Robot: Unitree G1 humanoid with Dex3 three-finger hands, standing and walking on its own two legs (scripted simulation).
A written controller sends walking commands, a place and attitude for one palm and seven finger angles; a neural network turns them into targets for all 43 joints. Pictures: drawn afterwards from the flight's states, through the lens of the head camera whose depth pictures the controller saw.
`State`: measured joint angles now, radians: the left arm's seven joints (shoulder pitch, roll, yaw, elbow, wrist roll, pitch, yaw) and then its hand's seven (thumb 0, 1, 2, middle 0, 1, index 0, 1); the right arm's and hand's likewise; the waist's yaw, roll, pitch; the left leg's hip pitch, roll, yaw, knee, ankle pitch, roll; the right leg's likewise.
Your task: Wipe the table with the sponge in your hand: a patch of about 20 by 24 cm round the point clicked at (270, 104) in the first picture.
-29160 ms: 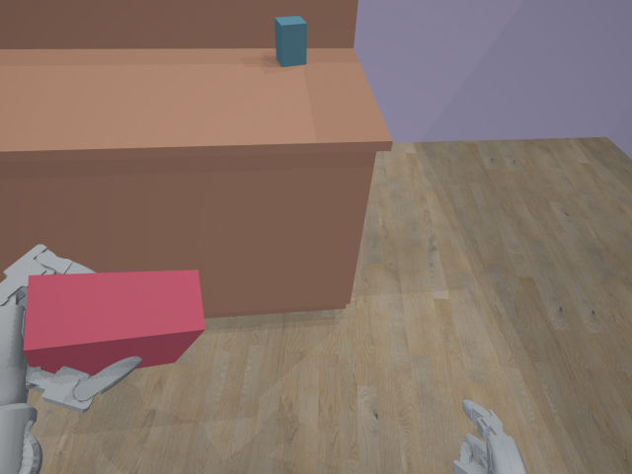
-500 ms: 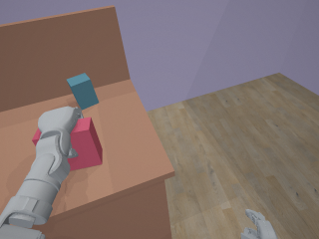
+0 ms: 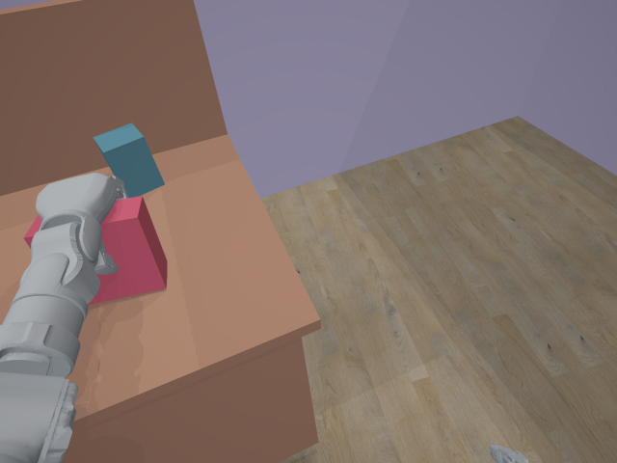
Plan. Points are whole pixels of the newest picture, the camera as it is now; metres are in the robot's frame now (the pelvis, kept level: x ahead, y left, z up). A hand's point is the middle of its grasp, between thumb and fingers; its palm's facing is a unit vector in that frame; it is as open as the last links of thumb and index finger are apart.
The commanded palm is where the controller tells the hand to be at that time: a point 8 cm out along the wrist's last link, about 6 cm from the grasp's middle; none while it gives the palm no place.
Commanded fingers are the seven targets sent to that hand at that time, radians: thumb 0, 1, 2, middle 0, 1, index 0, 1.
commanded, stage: wipe forward along the middle lane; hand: left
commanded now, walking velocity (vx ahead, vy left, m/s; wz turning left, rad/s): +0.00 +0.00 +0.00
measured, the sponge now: (111, 264) +0.37 +0.32 +0.06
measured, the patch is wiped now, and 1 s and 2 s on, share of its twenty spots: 0.95 0.95 0.95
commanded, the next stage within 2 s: slide back across to the first lane in 0.24 s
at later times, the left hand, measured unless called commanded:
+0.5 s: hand (97, 212) +0.42 +0.33 +0.12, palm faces -0.10 -0.02 -1.00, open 10.1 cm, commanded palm +0.41 +0.35 +0.17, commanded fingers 0.00 0.10 1.30 -1.20 -1.60 -1.20 -1.60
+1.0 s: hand (45, 217) +0.41 +0.41 +0.12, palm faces -0.06 -0.04 -1.00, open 10.2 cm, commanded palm +0.38 +0.41 +0.18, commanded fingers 0.00 0.10 1.30 -1.20 -1.60 -1.20 -1.60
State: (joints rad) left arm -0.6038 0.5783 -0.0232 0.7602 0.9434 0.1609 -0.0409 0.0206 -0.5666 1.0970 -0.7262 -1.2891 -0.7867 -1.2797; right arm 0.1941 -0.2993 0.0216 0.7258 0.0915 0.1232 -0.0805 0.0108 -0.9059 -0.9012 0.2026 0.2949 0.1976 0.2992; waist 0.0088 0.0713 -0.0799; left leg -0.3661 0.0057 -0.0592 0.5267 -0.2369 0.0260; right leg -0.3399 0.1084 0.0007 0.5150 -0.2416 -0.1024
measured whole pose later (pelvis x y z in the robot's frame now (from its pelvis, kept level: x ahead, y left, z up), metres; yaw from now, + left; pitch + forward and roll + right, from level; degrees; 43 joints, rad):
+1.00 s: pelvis +0.04 +0.07 +0.01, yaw +1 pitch +5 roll -1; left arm -0.50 0.62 0.03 0.57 0.96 0.15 -0.08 0.01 -0.55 1.10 -0.69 -1.34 -0.75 -1.34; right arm 0.15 -0.29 0.01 0.66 0.08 0.17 -0.04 0.01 -0.91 -0.90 0.20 0.29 0.20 0.30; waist 0.02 0.06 -0.06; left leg -0.29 -0.06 -0.05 0.47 -0.26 0.06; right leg -0.23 0.04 0.02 0.40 -0.25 -0.02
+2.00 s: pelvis +0.04 +0.05 +0.01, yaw +0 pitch +1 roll -1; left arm -0.08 0.59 0.06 0.14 0.87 0.29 -0.03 -0.01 -0.50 1.09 -0.63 -1.40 -0.68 -1.41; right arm 0.11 -0.29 0.03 0.65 0.08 0.16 -0.02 0.01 -0.91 -0.90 0.20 0.29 0.20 0.30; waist 0.05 0.09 -0.06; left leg -0.22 -0.04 -0.05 0.48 -0.27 0.03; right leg -0.18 0.06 0.02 0.43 -0.27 -0.04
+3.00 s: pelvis +0.03 +0.06 +0.01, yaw +0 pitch -2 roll -1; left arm 0.23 0.51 -0.04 -0.31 0.89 0.46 0.00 0.01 -0.50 1.08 -0.64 -1.39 -0.70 -1.38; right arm 0.04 -0.26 0.05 0.63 0.07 0.13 -0.01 0.01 -0.91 -0.90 0.20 0.29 0.20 0.30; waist 0.11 0.11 -0.05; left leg -0.19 -0.06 -0.02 0.49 -0.27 0.06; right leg -0.15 0.04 0.04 0.46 -0.27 -0.02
